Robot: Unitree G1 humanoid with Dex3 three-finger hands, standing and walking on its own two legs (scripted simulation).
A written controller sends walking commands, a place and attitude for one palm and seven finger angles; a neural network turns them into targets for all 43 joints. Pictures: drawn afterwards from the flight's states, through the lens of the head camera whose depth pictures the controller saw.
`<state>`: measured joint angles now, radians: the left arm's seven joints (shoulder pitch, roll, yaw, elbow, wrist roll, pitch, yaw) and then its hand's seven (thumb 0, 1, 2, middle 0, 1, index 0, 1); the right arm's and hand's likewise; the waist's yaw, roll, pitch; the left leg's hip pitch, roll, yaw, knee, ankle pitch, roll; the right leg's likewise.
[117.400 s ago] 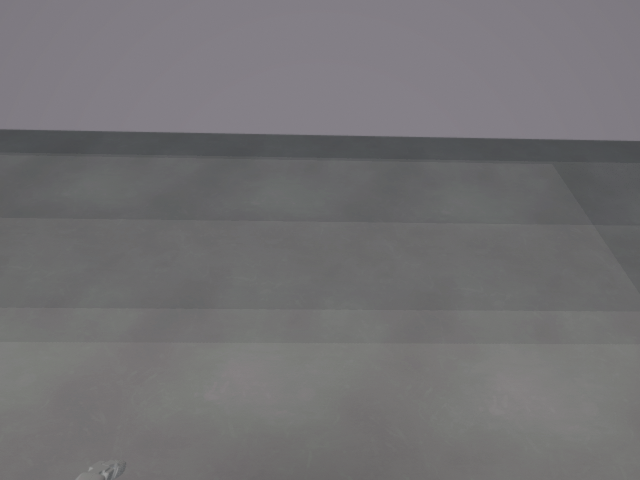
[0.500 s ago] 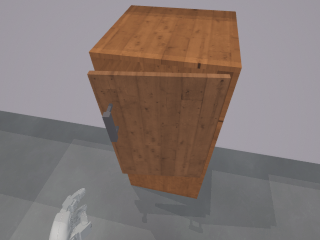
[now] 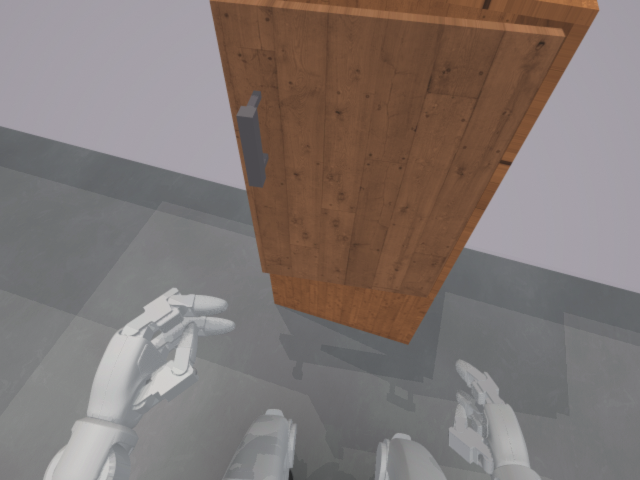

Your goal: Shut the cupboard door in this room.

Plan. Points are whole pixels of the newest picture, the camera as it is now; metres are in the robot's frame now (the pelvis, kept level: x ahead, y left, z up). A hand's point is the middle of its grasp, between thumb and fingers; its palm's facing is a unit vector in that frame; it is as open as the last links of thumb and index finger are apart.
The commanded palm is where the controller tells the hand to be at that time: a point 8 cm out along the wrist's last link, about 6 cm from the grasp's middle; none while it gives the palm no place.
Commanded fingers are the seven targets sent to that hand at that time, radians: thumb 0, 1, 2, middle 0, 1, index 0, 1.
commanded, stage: raise the hand and make a fist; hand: left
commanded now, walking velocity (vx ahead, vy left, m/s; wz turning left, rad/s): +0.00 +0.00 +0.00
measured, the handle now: (256, 140) +0.53 +0.15 +0.10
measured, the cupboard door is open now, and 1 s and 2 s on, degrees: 9 9 9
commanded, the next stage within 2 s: bring the fist close to the handle in 1.26 s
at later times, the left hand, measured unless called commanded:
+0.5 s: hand (162, 342) +0.24 +0.19 +0.08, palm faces -0.04 -1.00 -0.03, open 3.2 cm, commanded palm +0.22 +0.25 +0.09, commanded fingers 0.00 0.90 0.90 -1.26 -1.46 -1.26 -1.46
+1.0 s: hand (160, 309) +0.27 +0.20 +0.10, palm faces -0.06 -1.00 -0.04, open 3.1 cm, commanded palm +0.24 +0.25 +0.11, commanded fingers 0.00 0.90 0.90 -1.30 -1.50 -1.30 -1.50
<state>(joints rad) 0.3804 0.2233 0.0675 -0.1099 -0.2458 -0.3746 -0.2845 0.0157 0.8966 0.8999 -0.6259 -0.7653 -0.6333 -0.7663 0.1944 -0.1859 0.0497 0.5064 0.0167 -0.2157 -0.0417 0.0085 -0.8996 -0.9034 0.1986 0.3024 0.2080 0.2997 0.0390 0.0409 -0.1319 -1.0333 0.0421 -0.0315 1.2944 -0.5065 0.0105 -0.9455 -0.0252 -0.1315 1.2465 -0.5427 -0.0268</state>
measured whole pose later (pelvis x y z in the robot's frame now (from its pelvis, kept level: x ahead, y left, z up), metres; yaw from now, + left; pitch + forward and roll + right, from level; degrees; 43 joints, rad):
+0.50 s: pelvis +0.02 +0.02 +0.03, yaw -1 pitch +13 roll -3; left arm 0.45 0.24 0.09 -0.14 -0.23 -0.34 -0.19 0.02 0.90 0.90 -1.08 -1.26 -1.09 -1.27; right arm 0.25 -0.25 0.01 0.45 0.01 -0.19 -0.05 0.01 -0.90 -0.90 0.20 0.30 0.21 0.30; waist -0.01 0.02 -0.14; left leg -0.91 0.03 0.01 1.18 -0.50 0.05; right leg -0.83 -0.03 -0.09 1.12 -0.51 0.01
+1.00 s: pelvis +0.04 +0.01 +0.04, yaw +0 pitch +13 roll -3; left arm 0.37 0.27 0.17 -0.07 -0.30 -0.30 -0.29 0.02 0.90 0.90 -1.29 -1.49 -1.30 -1.49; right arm 0.28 -0.25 0.03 0.48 0.02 -0.17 -0.04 0.01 -0.90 -0.90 0.20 0.30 0.21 0.30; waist -0.01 0.04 -0.14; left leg -0.84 0.03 0.00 1.11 -0.50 0.03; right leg -0.76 -0.02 -0.10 1.06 -0.51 0.00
